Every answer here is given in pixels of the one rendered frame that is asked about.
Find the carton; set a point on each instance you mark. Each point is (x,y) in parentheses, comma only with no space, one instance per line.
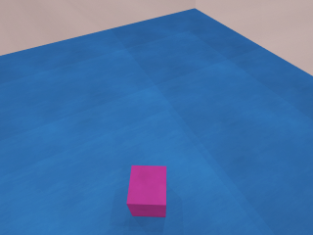
(147,191)

